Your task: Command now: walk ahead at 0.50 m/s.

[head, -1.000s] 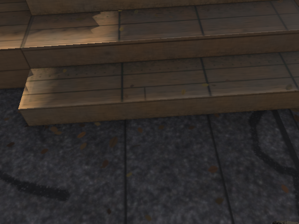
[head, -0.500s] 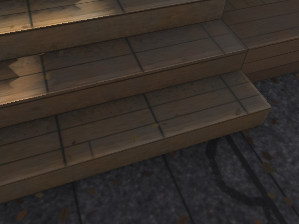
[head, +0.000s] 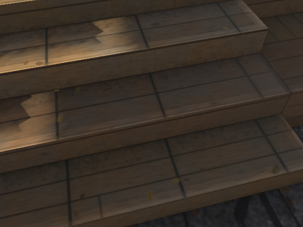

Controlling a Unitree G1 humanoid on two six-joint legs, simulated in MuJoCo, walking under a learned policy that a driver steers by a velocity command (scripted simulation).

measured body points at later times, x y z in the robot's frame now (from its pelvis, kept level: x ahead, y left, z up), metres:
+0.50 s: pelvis +0.24 +0.05 +0.00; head +0.26 +0.06 +0.45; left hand +0.36 +0.29 -0.14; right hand +0.24 -0.21 -0.14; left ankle +0.21 +0.12 -0.75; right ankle +0.33 -0.09 -0.70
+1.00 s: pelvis +0.44 +0.02 +0.00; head +0.46 +0.02 +0.44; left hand +0.30 +0.23 -0.14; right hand +0.64 -0.14 -0.11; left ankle +0.50 +0.15 -0.44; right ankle +0.38 -0.05 -0.75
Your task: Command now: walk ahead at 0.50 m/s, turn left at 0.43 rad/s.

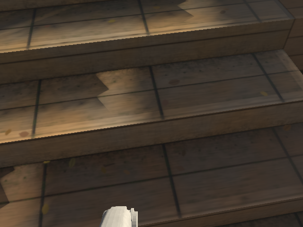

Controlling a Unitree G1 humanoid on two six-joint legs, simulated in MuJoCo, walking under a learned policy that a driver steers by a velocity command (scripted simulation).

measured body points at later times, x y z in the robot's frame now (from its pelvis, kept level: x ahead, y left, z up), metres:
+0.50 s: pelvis +0.28 +0.05 +0.14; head +0.28 +0.06 +0.59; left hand +0.45 +0.28 +0.05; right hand +0.21 -0.17 +0.00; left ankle +0.18 +0.07 -0.59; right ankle +0.47 -0.06 -0.33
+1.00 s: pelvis +0.58 +0.12 +0.29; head +0.58 +0.12 +0.74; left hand +0.41 +0.22 +0.13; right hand +0.84 +0.02 +0.19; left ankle +0.69 +0.29 -0.17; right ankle +0.51 +0.00 -0.44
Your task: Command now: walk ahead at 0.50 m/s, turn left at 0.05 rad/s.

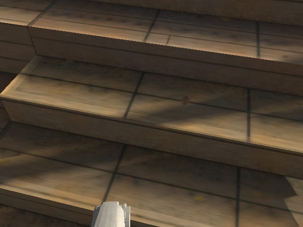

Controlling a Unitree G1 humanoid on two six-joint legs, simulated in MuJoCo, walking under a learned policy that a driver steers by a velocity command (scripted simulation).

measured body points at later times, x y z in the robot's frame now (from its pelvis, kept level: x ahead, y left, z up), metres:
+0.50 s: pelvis +0.32 +0.03 +0.16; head +0.32 +0.04 +0.61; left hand +0.52 +0.21 +0.05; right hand +0.21 -0.14 +0.00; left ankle +0.24 +0.12 -0.58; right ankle +0.46 -0.10 -0.29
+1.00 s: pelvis +0.62 +0.02 +0.30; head +0.62 +0.02 +0.75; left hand +0.50 +0.18 +0.15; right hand +0.83 -0.16 +0.20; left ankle +0.76 +0.14 -0.15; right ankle +0.52 -0.08 -0.43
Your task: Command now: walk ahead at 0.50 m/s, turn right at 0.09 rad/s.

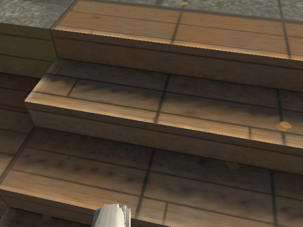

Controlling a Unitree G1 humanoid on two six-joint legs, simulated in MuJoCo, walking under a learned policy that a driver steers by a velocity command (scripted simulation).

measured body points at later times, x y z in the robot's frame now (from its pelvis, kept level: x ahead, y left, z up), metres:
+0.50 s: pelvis +0.29 +0.04 +0.15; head +0.28 +0.04 +0.60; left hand +0.48 +0.20 +0.02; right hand +0.15 -0.12 -0.01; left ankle +0.24 +0.13 -0.58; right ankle +0.33 -0.11 -0.26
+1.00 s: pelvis +0.57 -0.07 +0.29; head +0.56 -0.06 +0.74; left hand +0.55 +0.15 +0.13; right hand +0.61 -0.34 +0.18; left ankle +0.68 +0.03 -0.14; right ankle +0.50 -0.14 -0.43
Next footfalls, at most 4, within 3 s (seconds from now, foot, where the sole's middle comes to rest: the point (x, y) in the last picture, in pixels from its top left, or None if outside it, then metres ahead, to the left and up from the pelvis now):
0.12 left None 0.28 0.13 -0.62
0.70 right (208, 199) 0.54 -0.15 -0.47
1.16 left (185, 103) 0.87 -0.07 -0.32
1.76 right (274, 42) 1.09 -0.44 -0.17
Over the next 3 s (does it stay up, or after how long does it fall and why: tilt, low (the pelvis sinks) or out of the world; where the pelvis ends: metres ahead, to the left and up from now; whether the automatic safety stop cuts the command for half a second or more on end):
stays up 1.63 -0.49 0.60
